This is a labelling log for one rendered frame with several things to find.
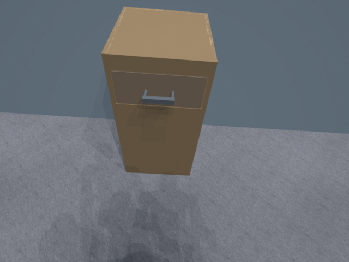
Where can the cabinet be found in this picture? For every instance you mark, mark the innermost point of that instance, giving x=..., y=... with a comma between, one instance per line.
x=159, y=139

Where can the drawer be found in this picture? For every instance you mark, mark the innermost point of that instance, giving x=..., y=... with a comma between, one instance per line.
x=130, y=87

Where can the handle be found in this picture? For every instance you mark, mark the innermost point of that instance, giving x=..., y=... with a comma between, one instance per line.
x=158, y=100

